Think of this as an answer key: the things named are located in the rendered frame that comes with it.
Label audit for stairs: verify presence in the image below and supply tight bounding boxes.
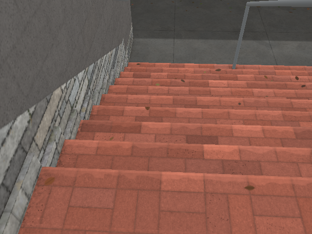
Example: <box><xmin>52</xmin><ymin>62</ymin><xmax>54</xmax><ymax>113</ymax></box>
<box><xmin>56</xmin><ymin>62</ymin><xmax>312</xmax><ymax>177</ymax></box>

